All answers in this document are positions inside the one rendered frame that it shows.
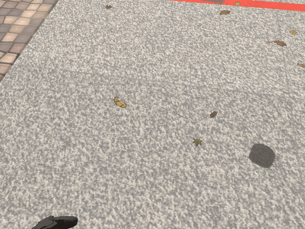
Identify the left robot hand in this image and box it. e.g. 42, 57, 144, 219
31, 216, 78, 229

